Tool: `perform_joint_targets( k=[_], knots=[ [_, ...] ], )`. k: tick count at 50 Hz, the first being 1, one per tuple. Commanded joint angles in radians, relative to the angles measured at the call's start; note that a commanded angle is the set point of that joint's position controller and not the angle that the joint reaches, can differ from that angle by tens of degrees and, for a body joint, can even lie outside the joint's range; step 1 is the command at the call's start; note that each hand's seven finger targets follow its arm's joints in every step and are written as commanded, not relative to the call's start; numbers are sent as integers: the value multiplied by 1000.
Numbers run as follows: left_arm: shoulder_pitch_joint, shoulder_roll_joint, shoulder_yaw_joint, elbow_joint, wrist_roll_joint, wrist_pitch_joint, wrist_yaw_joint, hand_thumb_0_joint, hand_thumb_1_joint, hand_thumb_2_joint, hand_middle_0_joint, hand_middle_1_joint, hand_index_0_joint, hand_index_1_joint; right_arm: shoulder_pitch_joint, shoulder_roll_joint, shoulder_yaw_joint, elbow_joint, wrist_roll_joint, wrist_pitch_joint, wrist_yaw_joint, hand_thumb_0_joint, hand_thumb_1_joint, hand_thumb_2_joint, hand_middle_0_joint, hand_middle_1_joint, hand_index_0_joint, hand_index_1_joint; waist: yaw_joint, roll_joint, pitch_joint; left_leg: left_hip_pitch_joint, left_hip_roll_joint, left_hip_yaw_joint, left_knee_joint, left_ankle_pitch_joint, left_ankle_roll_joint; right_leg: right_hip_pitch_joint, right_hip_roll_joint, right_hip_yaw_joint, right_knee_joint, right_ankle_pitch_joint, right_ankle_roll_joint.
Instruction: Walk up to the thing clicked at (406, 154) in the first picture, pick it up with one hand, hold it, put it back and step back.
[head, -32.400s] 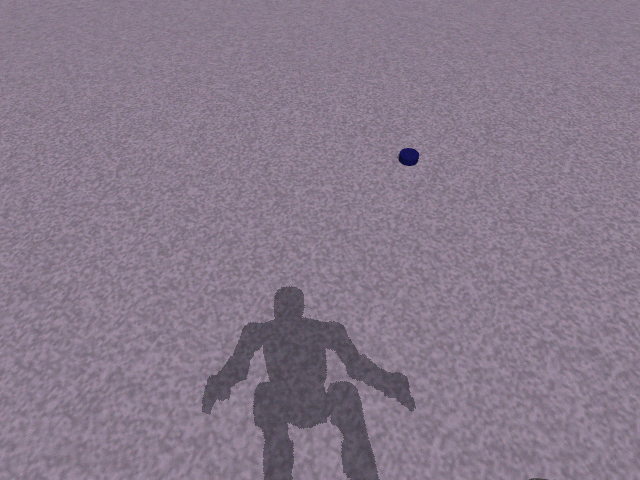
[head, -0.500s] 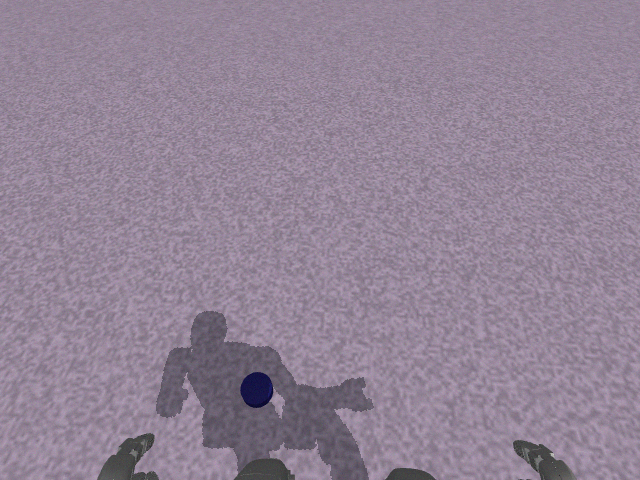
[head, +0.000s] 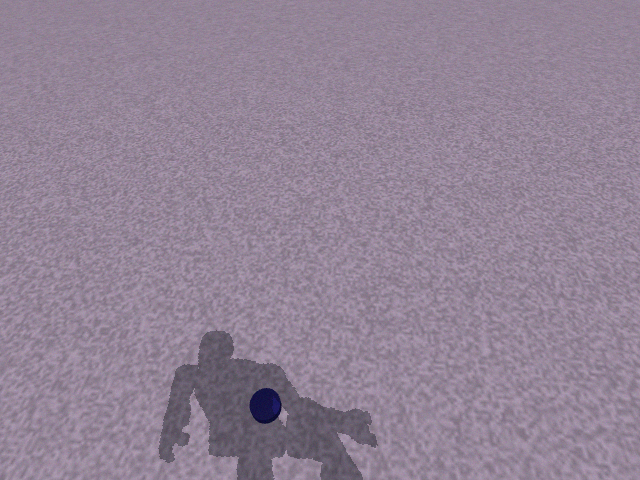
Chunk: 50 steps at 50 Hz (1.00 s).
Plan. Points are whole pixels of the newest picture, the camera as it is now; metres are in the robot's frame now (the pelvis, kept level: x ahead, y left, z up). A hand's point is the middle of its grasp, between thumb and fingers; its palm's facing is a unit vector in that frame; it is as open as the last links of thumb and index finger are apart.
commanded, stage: stand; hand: left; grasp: from above
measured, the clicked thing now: (265, 405) +0.44 +0.21 -0.76
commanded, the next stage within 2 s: step back in 1.74 s
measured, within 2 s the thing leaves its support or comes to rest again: neither
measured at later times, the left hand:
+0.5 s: hand out of the picture +0.05 +0.24 -0.16, palm faces +0.02 -0.94 -0.33, open 7.4 cm
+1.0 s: hand out of the picture +0.07 +0.22 -0.16, palm faces +0.01 -0.96 -0.29, open 7.4 cm
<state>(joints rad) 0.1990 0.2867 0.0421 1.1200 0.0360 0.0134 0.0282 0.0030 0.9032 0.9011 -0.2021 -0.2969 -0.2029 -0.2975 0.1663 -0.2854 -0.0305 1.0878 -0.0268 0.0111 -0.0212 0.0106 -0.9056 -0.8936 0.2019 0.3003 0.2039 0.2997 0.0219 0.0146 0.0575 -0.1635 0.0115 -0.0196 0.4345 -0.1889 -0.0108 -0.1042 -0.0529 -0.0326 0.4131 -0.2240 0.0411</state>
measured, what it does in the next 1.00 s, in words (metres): stands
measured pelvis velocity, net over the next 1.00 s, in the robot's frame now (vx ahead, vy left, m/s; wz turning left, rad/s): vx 0.03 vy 0.00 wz -0.02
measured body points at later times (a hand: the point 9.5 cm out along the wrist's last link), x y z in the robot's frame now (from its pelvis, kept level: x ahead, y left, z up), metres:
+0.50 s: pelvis +0.01 +0.00 +0.00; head +0.01 -0.01 +0.45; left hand +0.05 +0.28 -0.14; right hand +0.07 -0.29 -0.14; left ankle +0.04 +0.13 -0.74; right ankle +0.00 -0.15 -0.74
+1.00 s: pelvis +0.03 +0.00 +0.00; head +0.04 +0.00 +0.45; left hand +0.07 +0.27 -0.14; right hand +0.08 -0.27 -0.14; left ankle +0.04 +0.13 -0.74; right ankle +0.00 -0.15 -0.74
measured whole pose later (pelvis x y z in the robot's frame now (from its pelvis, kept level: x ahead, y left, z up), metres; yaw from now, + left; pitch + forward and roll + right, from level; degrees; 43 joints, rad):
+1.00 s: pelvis +0.03 +0.00 +0.00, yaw -1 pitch -3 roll +0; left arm 0.15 0.26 0.04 1.17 0.02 0.01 0.02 0.00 0.90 0.90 -0.20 -0.30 -0.20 -0.30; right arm 0.14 -0.27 0.00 1.14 -0.02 0.00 -0.02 0.01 -0.91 -0.89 0.20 0.30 0.20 0.30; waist 0.01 0.01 0.06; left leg -0.13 0.02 0.00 0.36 -0.19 -0.01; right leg -0.08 -0.05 -0.02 0.34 -0.22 0.04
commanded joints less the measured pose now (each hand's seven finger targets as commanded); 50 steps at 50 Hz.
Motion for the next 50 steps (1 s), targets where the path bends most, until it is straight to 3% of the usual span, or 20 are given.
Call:
perform_joint_targets(
  k=[1,12,23,30,41,46,50],
  knots=[
    [-28,192,32,-35,-4,-23,9,0,899,900,-200,-300,-200,-300,-40,-195,-35,-46,1,-24,-7,0,-900,-900,200,300,200,300,-6,11,31,-55,86,-109,-149,-127,35,-40,-49,66,-109,-35,-41],
    [-46,201,25,-17,-7,-28,2,0,899,900,-200,-300,-200,-300,-58,-214,-29,-27,4,-28,-3,0,-900,-900,200,300,200,300,-9,10,2,-38,91,-108,-146,-87,35,-28,-60,73,-128,-11,-43],
    [-68,205,25,-10,-13,-30,1,0,899,900,-200,-300,-200,-300,-56,-216,-15,-14,7,-32,-3,0,-900,-900,200,300,200,300,-15,-11,-33,23,94,-83,-127,74,36,-11,-69,77,-128,98,-44],
    [-56,164,15,7,-18,-25,-1,0,899,900,-200,-300,-200,-300,-47,-180,-1,4,12,-29,-4,0,-900,-900,200,300,200,300,-11,-12,-49,39,96,-70,-121,152,37,22,-67,69,-126,154,-41],
    [-64,158,15,7,-15,-23,-2,0,899,900,-200,-300,-200,-300,-43,-173,-1,9,10,-29,-7,0,-900,-900,200,300,200,300,-16,-1,-20,20,91,-64,-137,104,29,10,-64,70,-136,121,-41],
    [-67,167,23,-2,-15,-29,0,0,899,900,-200,-300,-200,-300,-46,-178,-7,1,10,-37,-8,0,-900,-900,200,300,200,300,-16,-16,-65,65,104,-62,-115,224,33,26,-70,72,-115,198,-41],
    [-62,157,21,-4,-16,-26,0,0,899,900,-200,-300,-200,-300,-43,-179,-7,3,10,-38,-10,0,-900,-900,200,300,200,300,-14,-2,-62,64,104,-59,-116,219,34,25,-68,67,-111,202,-39]
  ],
)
